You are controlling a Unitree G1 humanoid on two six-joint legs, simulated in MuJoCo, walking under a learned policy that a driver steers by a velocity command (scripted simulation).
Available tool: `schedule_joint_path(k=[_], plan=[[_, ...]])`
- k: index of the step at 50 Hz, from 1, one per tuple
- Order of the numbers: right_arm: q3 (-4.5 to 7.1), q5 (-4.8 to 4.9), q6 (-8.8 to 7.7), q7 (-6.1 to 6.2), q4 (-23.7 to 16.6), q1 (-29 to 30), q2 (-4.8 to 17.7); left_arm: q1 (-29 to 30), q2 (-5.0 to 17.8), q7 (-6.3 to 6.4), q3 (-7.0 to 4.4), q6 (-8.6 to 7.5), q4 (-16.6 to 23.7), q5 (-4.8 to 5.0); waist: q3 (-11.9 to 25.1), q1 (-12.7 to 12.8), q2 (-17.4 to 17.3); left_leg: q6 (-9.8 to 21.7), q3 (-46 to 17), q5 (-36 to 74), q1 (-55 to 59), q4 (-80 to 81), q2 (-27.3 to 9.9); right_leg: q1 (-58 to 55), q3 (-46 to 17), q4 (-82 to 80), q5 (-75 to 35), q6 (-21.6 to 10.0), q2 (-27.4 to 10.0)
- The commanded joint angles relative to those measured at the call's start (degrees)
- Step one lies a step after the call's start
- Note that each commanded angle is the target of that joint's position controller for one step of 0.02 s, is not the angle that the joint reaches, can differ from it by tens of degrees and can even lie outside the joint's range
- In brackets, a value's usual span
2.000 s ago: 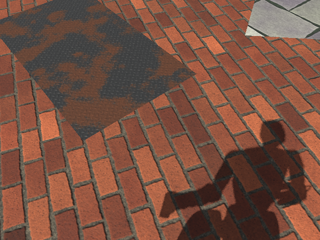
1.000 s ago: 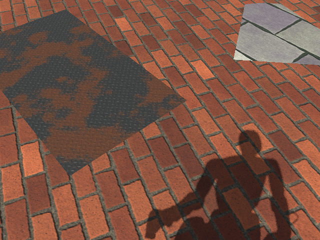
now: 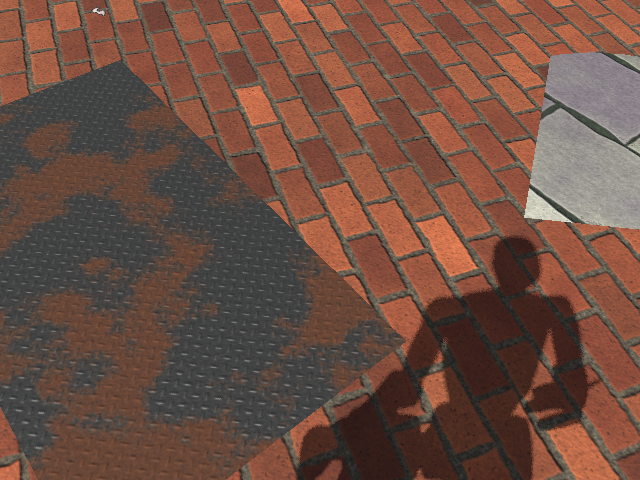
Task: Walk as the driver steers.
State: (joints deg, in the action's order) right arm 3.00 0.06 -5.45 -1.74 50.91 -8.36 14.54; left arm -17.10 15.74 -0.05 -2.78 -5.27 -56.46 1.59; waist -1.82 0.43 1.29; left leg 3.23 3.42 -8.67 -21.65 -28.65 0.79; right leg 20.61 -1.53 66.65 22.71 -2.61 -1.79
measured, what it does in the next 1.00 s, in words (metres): walks ahead, turning left: right foot, then left foot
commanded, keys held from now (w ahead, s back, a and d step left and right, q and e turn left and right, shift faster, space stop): w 0.38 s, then w+q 0.06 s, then q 0.56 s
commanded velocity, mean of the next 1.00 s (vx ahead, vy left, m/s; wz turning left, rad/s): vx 0.33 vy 0.00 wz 0.24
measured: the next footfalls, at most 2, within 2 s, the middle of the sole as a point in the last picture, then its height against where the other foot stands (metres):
right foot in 0.42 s outside the picture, level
left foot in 0.92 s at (283, 456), level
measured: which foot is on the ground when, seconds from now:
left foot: down 0.00-0.44, up 0.46-0.90, down 0.92-1.00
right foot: up 0.00-0.40, down 0.42-0.92, up 0.94-1.00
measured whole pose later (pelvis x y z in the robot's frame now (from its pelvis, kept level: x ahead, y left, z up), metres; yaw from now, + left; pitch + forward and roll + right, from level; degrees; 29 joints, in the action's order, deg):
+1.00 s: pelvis +0.43 -0.03 +0.00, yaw +17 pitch +2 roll -1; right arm 5.4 -0.3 -0.1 -0.8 42.5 -7.8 16.2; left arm -3.9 16.8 1.5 -4.3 -0.5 -50.6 0.1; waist -4.0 -0.7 0.9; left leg 3.7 1.1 -10.4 -24.6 -32.5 1.3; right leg 22.5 3.7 61.5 32.8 2.1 -1.0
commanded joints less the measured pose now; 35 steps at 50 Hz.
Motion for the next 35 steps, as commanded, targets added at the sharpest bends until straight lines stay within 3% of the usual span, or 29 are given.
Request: schedule_joint_path(k=[1, 3, 5, 7, 11, 15, 18, 19, 20, 21, 22, 23, 24, 25, 26, 27, 28, 30, 32, 35], plan=[[0.94, -0.88, -0.70, -0.09, -1.4, -2.6, 5.2, 0.9, 5.1, 0.46, -1.59, -0.35, 3.9, -0.37, 4.1, -0.4, -6.5, 9.1, -18.7, 1.8, 14.0, 18.0, -14.6, 14.3, -2.7, 0.1, -6.5, -0.6, -6.6], [1.18, -0.48, -1.03, 0.02, -0.6, -3.7, 6.2, 0.4, 3.1, 0.58, -1.37, 0.80, 3.9, -0.63, 2.9, 0.6, -6.0, 10.0, -15.2, 5.3, 11.1, 20.5, -13.9, 13.6, -2.0, -3.3, -8.4, 0.3, -7.2], [1.61, -0.42, -1.09, 0.68, 0.3, -5.6, 7.8, 4.0, 3.4, 0.74, -1.50, 1.14, 5.3, -1.12, 1.3, 0.2, -4.6, 10.6, -13.1, 8.6, 11.7, 21.9, -14.0, 17.3, -1.8, -8.9, -13.1, 1.6, -7.5], [1.68, -0.24, -0.75, 1.37, 1.1, -7.4, 8.2, 7.8, 3.1, 0.60, -1.51, 0.97, 6.7, -1.45, 0.5, -0.7, -4.1, 9.9, -10.7, 10.4, 13.2, 22.4, -13.3, 19.5, -1.5, -15.8, -19.5, 2.5, -7.2], [1.68, 0.37, -0.30, 2.06, 2.4, -10.8, 8.7, 15.8, 1.7, -0.23, -0.78, 0.36, 8.8, -1.02, -1.2, -3.2, -4.5, 8.0, -6.2, 9.3, 13.8, 23.0, -11.1, 16.1, 1.3, -29.5, -29.2, 2.7, -4.6], [2.02, 0.80, 0.72, 2.23, 4.6, -14.7, 9.1, 21.5, 2.1, -1.44, -0.40, -0.06, 11.0, -0.52, -3.1, -4.8, -4.5, 7.8, -6.4, 9.8, 21.4, 20.6, -14.1, 17.6, 1.2, -35.4, -27.3, 1.6, -3.4], [2.60, 1.03, 1.65, 2.57, 5.0, -14.2, 10.0, 20.6, 3.9, -2.30, -0.85, -0.55, 11.7, -0.42, -2.1, -2.8, -5.5, 6.5, -7.1, 16.9, 26.6, 16.1, -16.5, 15.0, 1.3, -37.8, -21.1, -0.6, -2.4], [2.77, 1.04, 1.91, 2.64, 4.7, -13.1, 10.5, 17.7, 5.1, -2.34, -1.41, -0.67, 11.1, -0.46, -0.2, -0.9, -6.4, 5.8, -6.6, 25.0, 27.1, 12.7, -16.2, 10.1, 2.6, -38.2, -19.0, -1.5, -0.9], [2.58, 1.11, 2.24, 2.61, 4.5, -12.2, 10.1, 11.3, 6.8, -2.13, -2.49, -0.77, 9.3, -0.68, 3.5, 2.7, -6.2, 4.7, -5.4, 33.2, 25.4, 4.9, -14.1, 0.4, 4.1, -39.5, -19.1, -2.7, 0.9], [1.76, 0.69, 2.38, 2.59, 3.8, -12.2, 8.2, 0.9, 9.9, -1.61, -3.96, -0.82, 6.4, -1.07, 10.5, 6.8, -4.6, 3.0, -3.7, 30.4, 18.1, -7.8, -10.9, -15.7, 1.7, -37.6, -20.5, -4.9, -1.3], [0.04, -0.11, 1.66, 2.17, 2.3, -17.5, 2.8, -7.4, 15.9, -1.05, -5.40, -0.65, 5.0, -2.23, 20.2, 6.2, 6.5, -0.7, -0.9, 8.0, -3.4, -30.4, -3.3, -39.5, -19.7, -37.5, -17.0, -12.0, -16.5], [-0.57, 0.76, 0.45, 2.04, 3.3, -19.0, 1.2, -7.8, 13.4, -1.12, -4.53, -0.30, 4.7, -1.86, 25.5, 5.9, 14.2, -2.2, -7.3, -25.0, -14.5, -43.2, 3.0, -44.7, -38.6, -46.8, -15.8, -16.8, -23.5], [1.27, 2.35, -0.30, 2.06, 2.7, -14.4, 7.8, -3.6, 9.7, -0.96, -3.23, -0.43, 5.6, -1.65, 17.6, 6.1, 8.8, -1.7, -11.6, -24.4, -18.6, -48.3, -0.2, -37.5, -30.8, -47.3, -20.8, -13.9, -21.7], [1.58, 2.77, -0.41, 2.35, 1.8, -11.1, 8.6, 1.5, 7.4, -0.71, -2.49, -0.56, 6.8, -1.94, 11.8, 4.3, 6.2, -1.6, -9.9, -20.4, -18.3, -47.6, -3.0, -29.0, -20.5, -47.0, -31.3, -11.7, -20.1], [1.78, 2.24, 0.13, 2.88, 2.0, -9.9, 7.6, 5.3, 5.2, -0.94, -1.81, -0.83, 7.0, -2.18, 8.1, 2.2, 2.6, -2.2, -9.0, -17.5, -15.5, -44.1, -5.0, -21.1, -12.9, -48.0, -39.8, -10.1, -17.4], [2.34, 1.71, 1.17, 3.28, 2.3, -10.5, 7.1, 7.7, 3.6, -1.04, -1.44, -1.11, 7.0, -2.44, 6.2, 0.2, 3.2, -2.4, -9.0, -15.4, -12.0, -40.6, -6.8, -15.6, -7.6, -49.1, -42.8, -8.6, -15.4], [2.38, 1.62, 2.32, 3.31, 2.4, -11.8, 5.8, 9.0, 3.2, -1.07, -1.37, -1.16, 6.8, -2.96, 5.5, -1.3, 4.5, -2.5, -8.6, -13.8, -8.4, -39.4, -7.2, -11.5, -4.4, -50.4, -44.5, -8.0, -14.2], [2.43, 1.44, 4.09, 3.44, 1.5, -12.3, 3.8, 10.2, 4.7, -0.49, -1.75, -1.22, 6.5, -3.38, 4.4, -2.9, 4.5, -3.2, -7.2, -10.9, -7.4, -38.0, -6.6, -7.5, 0.2, -52.4, -48.3, -9.4, -14.0], [2.51, 0.99, 4.80, 3.44, -0.9, -9.8, 3.5, 10.9, 6.1, 0.65, -2.18, -0.85, 6.2, -3.17, 3.5, -3.3, 4.1, -4.0, -6.7, -5.9, -9.5, -31.7, -6.9, -7.5, 3.8, -53.7, -48.7, -9.7, -13.9], [2.37, 0.60, 4.85, 2.51, -3.2, -5.9, 3.2, 11.4, 7.2, 2.18, -2.46, 0.51, 6.3, -2.73, 4.4, -2.2, 3.7, -4.2, -4.3, 2.6, -7.7, -21.2, -6.8, -9.2, 8.7, -53.8, -46.0, -8.9, -12.6]])
Keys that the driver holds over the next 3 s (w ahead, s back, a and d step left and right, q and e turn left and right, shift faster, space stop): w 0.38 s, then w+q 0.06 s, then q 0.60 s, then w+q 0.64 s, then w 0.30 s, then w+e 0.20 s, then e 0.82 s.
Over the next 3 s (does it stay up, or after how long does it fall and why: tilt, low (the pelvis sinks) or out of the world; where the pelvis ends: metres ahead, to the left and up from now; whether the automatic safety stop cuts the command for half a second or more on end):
stays up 0.94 0.42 0.01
